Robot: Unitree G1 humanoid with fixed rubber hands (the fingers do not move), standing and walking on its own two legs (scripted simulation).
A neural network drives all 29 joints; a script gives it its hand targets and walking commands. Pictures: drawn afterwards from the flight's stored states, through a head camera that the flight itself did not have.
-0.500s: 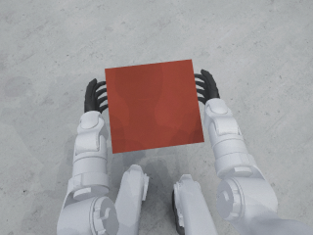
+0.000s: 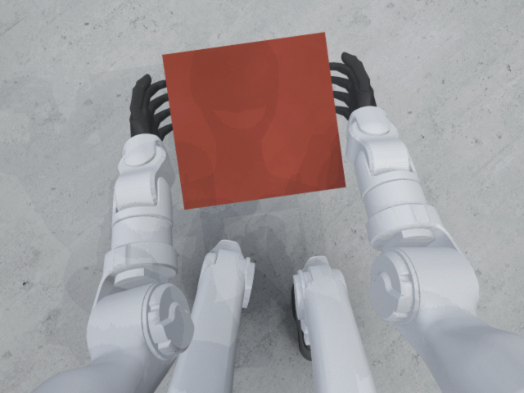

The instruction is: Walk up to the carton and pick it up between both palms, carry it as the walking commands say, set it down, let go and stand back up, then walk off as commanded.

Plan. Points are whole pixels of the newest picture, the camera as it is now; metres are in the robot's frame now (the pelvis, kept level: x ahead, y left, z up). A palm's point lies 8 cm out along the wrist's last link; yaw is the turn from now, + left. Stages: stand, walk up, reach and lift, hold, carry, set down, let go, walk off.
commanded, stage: set down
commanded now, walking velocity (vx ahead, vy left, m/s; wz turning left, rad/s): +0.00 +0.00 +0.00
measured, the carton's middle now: (256, 137) +0.48 +0.07 -0.18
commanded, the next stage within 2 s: none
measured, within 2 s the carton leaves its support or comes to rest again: rests again in 1.88 s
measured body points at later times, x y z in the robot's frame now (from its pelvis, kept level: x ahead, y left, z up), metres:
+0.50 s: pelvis -0.01 +0.00 -0.06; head +0.32 +0.02 +0.24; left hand +0.48 +0.23 -0.19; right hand +0.55 -0.07 -0.19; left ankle +0.12 +0.14 -0.48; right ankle +0.07 -0.11 -0.48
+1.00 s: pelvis -0.01 +0.01 -0.11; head +0.35 +0.01 +0.15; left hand +0.50 +0.22 -0.27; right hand +0.57 -0.07 -0.27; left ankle +0.12 +0.13 -0.48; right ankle +0.07 -0.10 -0.48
